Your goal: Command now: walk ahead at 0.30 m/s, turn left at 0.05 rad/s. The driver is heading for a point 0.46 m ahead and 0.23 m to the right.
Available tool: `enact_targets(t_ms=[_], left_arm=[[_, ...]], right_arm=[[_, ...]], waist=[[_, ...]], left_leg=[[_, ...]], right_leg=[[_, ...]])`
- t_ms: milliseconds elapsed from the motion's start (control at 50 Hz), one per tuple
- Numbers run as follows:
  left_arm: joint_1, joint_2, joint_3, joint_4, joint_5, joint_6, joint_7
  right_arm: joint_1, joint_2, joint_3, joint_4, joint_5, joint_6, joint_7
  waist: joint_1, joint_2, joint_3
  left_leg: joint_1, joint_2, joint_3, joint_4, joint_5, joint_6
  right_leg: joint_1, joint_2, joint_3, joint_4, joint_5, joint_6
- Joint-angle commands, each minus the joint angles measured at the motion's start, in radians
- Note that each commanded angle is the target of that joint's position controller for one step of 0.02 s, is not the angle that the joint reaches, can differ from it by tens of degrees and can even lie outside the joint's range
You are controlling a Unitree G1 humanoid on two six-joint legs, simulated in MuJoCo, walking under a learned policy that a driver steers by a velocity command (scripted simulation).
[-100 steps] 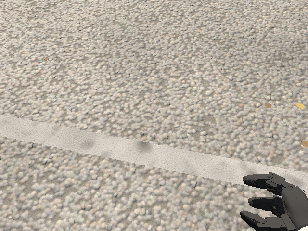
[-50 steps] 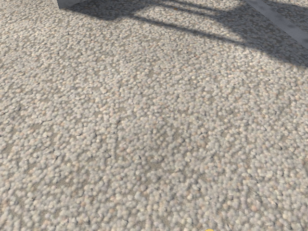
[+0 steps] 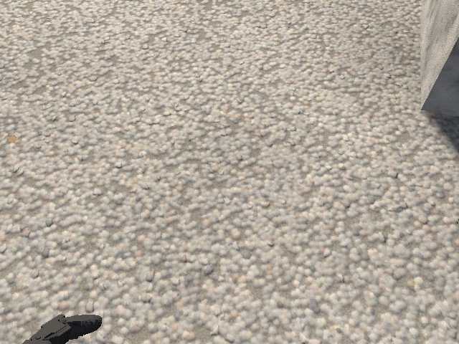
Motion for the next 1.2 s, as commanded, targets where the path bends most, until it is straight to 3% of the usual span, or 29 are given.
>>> enact_targets(t_ms=[20, 60, 100, 140, 160, 180, 200, 220, 240, 260, 320, 380, 460, 540, 620, 640, 660, 680, 700, 720, 760, 780, 840, 900, 1020, 1100, 1160, 1180, 1200], left_arm=[[0.055, 0.017, 0.003, 0.006, -0.008, -0.013, -0.035], [-0.010, 0.046, 0.011, -0.019, -0.024, -0.012, -0.058], [-0.003, 0.118, 0.041, -0.036, -0.023, -0.013, -0.077], [0.205, 0.165, 0.073, 0.011, -0.015, -0.010, -0.087], [0.351, 0.182, 0.084, 0.040, -0.013, -0.007, -0.082], [0.340, 0.222, 0.080, 0.027, -0.005, -0.005, -0.074], [0.243, 0.250, 0.076, -0.035, 0.036, 0.004, -0.063], [0.154, 0.212, 0.083, -0.088, 0.016, 0.027, -0.050], [0.120, 0.158, 0.067, -0.105, -0.002, 0.054, -0.033], [0.107, 0.147, 0.058, -0.110, -0.015, 0.073, -0.024], [0.066, 0.149, 0.063, -0.124, -0.018, 0.099, -0.013], [0.106, 0.181, 0.084, -0.111, -0.024, 0.123, 0.003], [0.095, 0.197, 0.101, -0.116, -0.038, 0.159, 0.023], [0.099, 0.186, 0.108, -0.120, -0.032, 0.178, 0.024], [0.073, 0.185, 0.112, -0.137, -0.040, 0.182, 0.018], [0.074, 0.168, 0.105, -0.139, -0.048, 0.181, 0.014], [0.149, 0.120, 0.090, -0.125, -0.046, 0.184, 0.010], [0.144, 0.135, 0.093, -0.155, -0.059, 0.178, 0.004], [0.145, 0.230, 0.118, -0.141, -0.041, 0.165, -0.004], [0.158, 0.256, 0.127, -0.115, -0.042, 0.167, -0.008], [0.191, 0.213, 0.116, -0.084, -0.036, 0.185, -0.003], [0.193, 0.193, 0.107, -0.087, -0.038, 0.188, -0.006], [0.117, 0.162, 0.088, -0.126, -0.053, 0.183, -0.006], [0.075, 0.143, 0.078, -0.150, -0.046, 0.178, -0.008], [0.062, 0.112, 0.066, -0.151, -0.035, 0.184, -0.024], [0.074, 0.139, 0.077, -0.136, -0.049, 0.189, -0.051], [0.275, 0.134, 0.093, -0.004, -0.056, 0.179, -0.057], [0.459, 0.179, 0.118, 0.080, -0.063, 0.171, -0.045], [0.528, 0.272, 0.130, 0.081, -0.057, 0.149, -0.040]], right_arm=[[0.016, -0.093, -0.020, -0.027, -0.007, -0.014, -0.032], [0.036, -0.102, -0.020, -0.003, -0.019, -0.011, -0.034], [0.006, -0.126, -0.029, -0.006, -0.027, -0.003, -0.040], [-0.072, -0.137, -0.036, -0.038, -0.027, 0.014, -0.050], [-0.132, -0.130, -0.035, -0.068, -0.032, 0.020, -0.052], [-0.028, -0.035, -0.015, -0.095, -0.068, 0.023, -0.041], [0.130, -0.041, -0.003, -0.104, -0.036, 0.021, -0.017], [0.078, -0.132, -0.014, -0.096, -0.020, 0.026, -0.005], [-0.054, -0.148, -0.019, -0.122, -0.021, 0.036, -0.005], [-0.110, -0.123, -0.017, -0.137, -0.035, 0.045, -0.009], [-0.100, -0.079, -0.015, -0.139, -0.033, 0.053, -0.011], [-0.128, -0.055, -0.015, -0.123, -0.029, 0.043, -0.025], [-0.181, -0.076, -0.027, -0.113, -0.016, 0.040, -0.032], [-0.238, -0.082, -0.035, -0.114, -0.008, 0.013, -0.023], [-0.195, -0.116, -0.056, -0.092, -0.001, -0.013, -0.006], [-0.171, -0.130, -0.063, -0.080, -0.001, -0.014, -0.007], [-0.183, -0.164, -0.069, -0.093, -0.016, -0.004, -0.012], [-0.199, -0.213, -0.074, -0.102, -0.052, 0.010, -0.012], [-0.217, -0.158, -0.069, -0.122, -0.064, 0.008, -0.013], [-0.257, -0.115, -0.056, -0.140, -0.049, 0.012, -0.022], [-0.272, -0.094, -0.044, -0.154, -0.025, 0.027, -0.040], [-0.264, -0.095, -0.038, -0.155, -0.028, 0.033, -0.046], [-0.207, -0.110, -0.038, -0.147, -0.044, 0.049, -0.053], [-0.160, -0.138, -0.050, -0.134, -0.046, 0.056, -0.049], [-0.188, -0.179, -0.075, -0.122, -0.033, 0.053, -0.020], [-0.158, -0.223, -0.098, -0.105, 0.017, 0.019, 0.003], [-0.215, -0.185, -0.092, -0.098, 0.028, 0.013, 0.008], [-0.233, -0.115, -0.075, -0.103, 0.009, 0.012, 0.011], [-0.280, -0.015, -0.043, -0.149, -0.022, 0.001, 0.023]], waist=[[-0.019, 0.023, -0.170], [-0.043, 0.073, -0.140], [-0.014, 0.100, -0.136], [0.103, 0.109, -0.206], [0.190, 0.060, -0.243], [0.100, -0.228, -0.294], [0.022, -0.287, -0.463], [0.061, -0.138, -0.468], [0.086, -0.002, -0.342], [0.066, 0.098, -0.254], [0.013, 0.005, -0.159], [0.034, -0.048, -0.224], [0.057, -0.110, -0.234], [0.088, -0.159, -0.201], [0.062, -0.177, -0.200], [0.050, -0.129, -0.211], [0.088, 0.004, -0.266], [0.106, 0.284, -0.231], [0.094, 0.245, -0.200], [0.100, 0.175, -0.173], [0.089, 0.108, -0.136], [0.080, 0.105, -0.116], [0.030, 0.140, -0.107], [-0.002, 0.149, -0.137], [0.013, 0.156, -0.166], [0.032, 0.180, -0.170], [0.146, 0.084, -0.154], [0.214, -0.091, -0.159], [0.203, -0.349, -0.065]], left_leg=[[-0.088, 0.184, -0.004, -0.090, 0.653, 0.008], [-0.034, 0.231, -0.012, -0.076, 0.577, -0.024], [0.037, 0.258, -0.008, 0.021, 0.653, -0.056], [0.063, 0.263, 0.010, 0.251, 0.842, -0.095], [-0.029, 0.218, 0.038, 0.523, 0.704, -0.132], [-0.275, 0.049, 0.079, 0.898, -0.268, -0.188], [-0.494, -0.011, -0.091, 1.141, -0.424, -0.232], [-0.532, 0.068, -0.158, 1.172, -0.307, -0.208], [-0.544, 0.090, -0.134, 1.113, -0.227, -0.195], [-0.533, 0.107, -0.119, 1.035, -0.184, -0.189], [-0.426, 0.130, -0.101, 0.729, -0.139, -0.192], [-0.365, 0.103, -0.087, 0.523, -0.125, -0.228], [-0.334, 0.099, -0.121, 0.386, -0.029, -0.243], [-0.279, 0.089, -0.136, 0.251, -0.025, -0.234], [-0.113, 0.109, -0.137, 0.002, 0.035, -0.200], [-0.006, 0.168, -0.144, -0.105, 0.128, -0.176], [0.136, 0.340, -0.260, -0.110, 0.157, -0.101], [0.122, 0.500, -0.450, -0.142, 0.263, 0.035], [0.075, 0.548, -0.483, -0.143, 0.252, 0.076], [0.058, 0.501, -0.373, -0.122, 0.213, 0.051], [0.050, 0.428, -0.247, -0.107, 0.162, 0.011], [0.035, 0.420, -0.201, -0.113, 0.204, 0.020], [0.098, 0.407, -0.101, -0.137, 0.252, 0.044], [0.176, 0.451, -0.060, -0.139, 0.309, 0.072], [0.123, 0.496, 0.091, -0.131, 0.340, 0.058], [0.075, 0.561, 0.059, -0.231, -0.248, 0.004], [-0.076, 0.498, 0.189, -0.090, -0.375, -0.072], [-0.249, 0.401, 0.292, 0.247, -0.323, -0.122], [-0.675, 0.293, 0.286, 0.741, -0.422, -0.174]], right_leg=[[0.317, 0.101, -0.138, -0.278, 0.410, -0.027], [0.306, 0.111, -0.117, -0.365, 0.452, -0.058], [0.292, 0.147, -0.125, -0.389, 0.357, -0.091], [0.424, 0.190, -0.152, -0.395, 0.267, -0.119], [0.572, 0.137, -0.076, -0.449, 0.387, -0.157], [0.781, -0.065, 0.238, -0.412, 0.836, -0.271], [0.979, -0.252, 0.729, -0.515, 0.641, -0.473], [0.927, -0.234, 0.728, -0.562, 0.254, -0.453], [0.768, -0.160, 0.615, -0.589, 0.042, -0.395], [0.622, -0.102, 0.553, -0.631, -0.076, -0.347], [0.424, 0.030, 0.430, -0.670, -0.106, -0.278], [0.458, 0.055, 0.404, -0.631, 0.085, -0.266], [0.471, 0.078, 0.443, -0.625, -0.088, -0.221], [0.493, 0.095, 0.505, -0.614, -0.155, -0.220], [0.507, 0.115, 0.582, -0.554, -0.111, -0.198], [0.455, 0.158, 0.551, -0.489, -0.227, -0.169], [0.358, 0.230, 0.440, -0.317, -0.443, -0.129], [0.179, 0.343, 0.200, -0.084, -0.502, -0.082], [0.129, 0.254, 0.179, 0.098, -0.433, -0.035], [0.115, 0.222, 0.148, 0.170, -0.362, -0.018], [0.069, 0.190, 0.100, 0.309, -0.268, 0.006], [0.049, 0.171, 0.060, 0.367, -0.252, 0.015], [-0.015, 0.096, -0.029, 0.312, -0.199, 0.048], [-0.020, 0.036, -0.050, 0.223, -0.200, 0.072], [0.166, 0.005, -0.120, -0.015, -0.180, 0.030], [0.302, 0.008, -0.166, -0.155, -0.261, -0.069], [0.605, 0.077, -0.264, -0.374, -0.217, -0.163], [0.828, 0.085, -0.172, -0.455, -0.281, -0.225], [0.951, -0.119, 0.250, -0.466, -0.266, -0.327]])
